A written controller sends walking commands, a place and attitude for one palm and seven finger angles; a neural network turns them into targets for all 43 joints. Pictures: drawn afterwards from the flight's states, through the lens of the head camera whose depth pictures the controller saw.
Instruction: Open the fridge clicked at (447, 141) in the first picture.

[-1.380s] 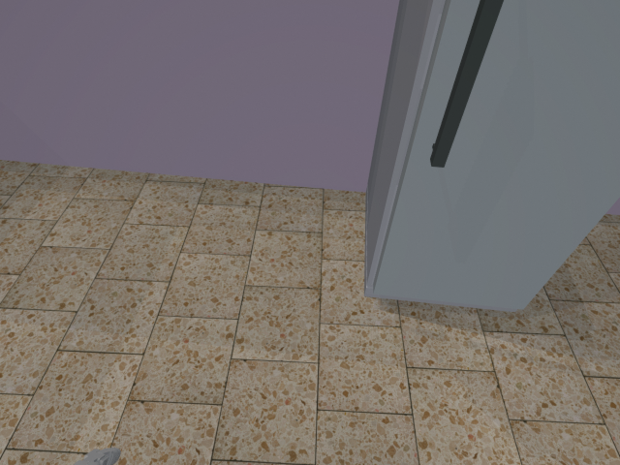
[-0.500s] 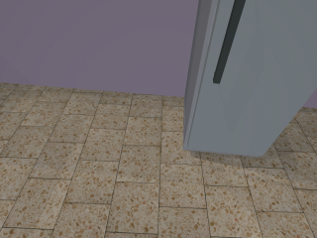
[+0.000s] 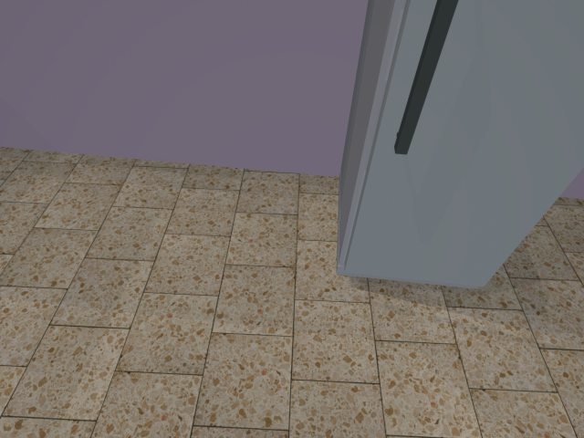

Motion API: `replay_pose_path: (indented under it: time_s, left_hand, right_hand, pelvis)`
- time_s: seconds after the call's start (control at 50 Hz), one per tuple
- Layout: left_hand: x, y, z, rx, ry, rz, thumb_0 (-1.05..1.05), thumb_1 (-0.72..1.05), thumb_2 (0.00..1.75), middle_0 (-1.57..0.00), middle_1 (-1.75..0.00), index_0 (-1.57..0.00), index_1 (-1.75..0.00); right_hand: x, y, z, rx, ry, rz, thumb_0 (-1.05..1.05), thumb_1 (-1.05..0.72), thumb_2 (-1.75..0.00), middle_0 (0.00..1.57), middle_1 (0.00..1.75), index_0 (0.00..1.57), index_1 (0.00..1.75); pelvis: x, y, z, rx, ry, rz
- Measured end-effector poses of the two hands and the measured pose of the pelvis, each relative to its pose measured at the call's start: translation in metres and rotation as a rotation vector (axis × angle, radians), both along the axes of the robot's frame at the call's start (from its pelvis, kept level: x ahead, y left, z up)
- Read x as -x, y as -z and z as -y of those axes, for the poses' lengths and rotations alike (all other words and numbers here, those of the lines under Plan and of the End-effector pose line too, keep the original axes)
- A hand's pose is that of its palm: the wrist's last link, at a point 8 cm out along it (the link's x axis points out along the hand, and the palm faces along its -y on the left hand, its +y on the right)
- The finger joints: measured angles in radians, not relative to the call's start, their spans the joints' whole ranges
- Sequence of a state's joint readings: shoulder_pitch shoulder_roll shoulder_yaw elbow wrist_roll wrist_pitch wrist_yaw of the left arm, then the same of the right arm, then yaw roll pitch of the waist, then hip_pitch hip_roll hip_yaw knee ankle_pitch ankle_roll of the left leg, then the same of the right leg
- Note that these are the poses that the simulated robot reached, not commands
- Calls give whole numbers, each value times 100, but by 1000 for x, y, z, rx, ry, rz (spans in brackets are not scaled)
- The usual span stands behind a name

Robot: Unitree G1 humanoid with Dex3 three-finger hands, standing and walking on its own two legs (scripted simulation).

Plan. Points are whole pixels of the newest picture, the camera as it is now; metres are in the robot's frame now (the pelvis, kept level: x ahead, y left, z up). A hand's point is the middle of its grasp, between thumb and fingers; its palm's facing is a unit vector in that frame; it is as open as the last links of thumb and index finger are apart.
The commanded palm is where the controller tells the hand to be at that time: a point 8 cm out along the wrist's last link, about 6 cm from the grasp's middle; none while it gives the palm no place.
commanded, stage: look at it before walking up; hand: left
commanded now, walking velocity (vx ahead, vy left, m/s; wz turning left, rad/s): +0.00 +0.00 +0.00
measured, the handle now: (429, 46) +0.78 -0.22 +0.19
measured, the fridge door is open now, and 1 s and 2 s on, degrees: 0 0 0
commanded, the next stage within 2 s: walk to a spot facing it in 0.06 s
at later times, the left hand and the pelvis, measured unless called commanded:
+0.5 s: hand out of the picture +0.06 +0.21 -0.18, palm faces -0.12 -0.95 -0.29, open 7.3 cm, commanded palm none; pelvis -0.02 -0.01 -0.02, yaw -9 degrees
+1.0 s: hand out of the picture +0.08 +0.20 -0.18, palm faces -0.30 -0.92 -0.26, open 7.3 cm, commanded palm none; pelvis -0.04 +0.01 -0.01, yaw -23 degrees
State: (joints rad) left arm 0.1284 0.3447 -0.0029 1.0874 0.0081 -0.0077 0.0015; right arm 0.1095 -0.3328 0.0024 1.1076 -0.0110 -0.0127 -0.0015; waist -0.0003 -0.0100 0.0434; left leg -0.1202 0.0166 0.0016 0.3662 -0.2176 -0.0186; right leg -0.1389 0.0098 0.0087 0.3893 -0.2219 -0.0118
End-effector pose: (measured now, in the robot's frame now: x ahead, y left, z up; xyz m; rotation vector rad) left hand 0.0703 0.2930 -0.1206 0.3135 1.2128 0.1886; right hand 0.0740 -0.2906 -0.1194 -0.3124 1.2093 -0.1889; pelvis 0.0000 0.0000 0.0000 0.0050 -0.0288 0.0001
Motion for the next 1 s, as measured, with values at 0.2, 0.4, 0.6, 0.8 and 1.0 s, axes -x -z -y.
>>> replay_pose_path:
  time_s: [0.2, 0.4, 0.6, 0.8, 1.0]
  left_hand:
    - [-2, -1, -3, -2, -5, 5, 0, 90, 90, -20, -30, -21, -30]
    - [3, 14, 15, 21, 34, -50, 0, 91, 90, -20, -30, -20, -30]
    - [15, 28, 66, 57, 95, -60, 0, 91, 90, -20, -30, -20, -30]
    - [21, 14, 80, 80, 158, -112, 0, 90, 90, -20, -30, -21, -30]
    - [-23, 22, 47, 75, 270, -62, 0, 90, 90, -20, -30, -21, -30]
  right_hand:
    - [-7, -1, -1, 3, -8, 10, 1, -91, -90, 21, 30, 21, 30]
    - [10, 13, -17, -39, 81, 51, 1, -91, -90, 21, 30, 21, 30]
    - [65, 52, -15, -130, 208, -10, 1, -91, -90, 21, 30, 21, 30]
    - [84, 24, -6, -103, 302, 30, 1, -91, -90, 21, 30, 20, 30]
    - [94, 3, -25, -29, 388, 140, 1, -91, -90, 20, 30, 20, 30]
  pelvis:
    - [-2, -1, -1, 0, -1, 2]
    - [7, 9, -1, -11, 86, -7]
    - [23, 28, 20, -19, 179, 0]
    - [32, 7, 19, -33, 281, -41]
    - [38, 10, -15, -21, 400, -58]
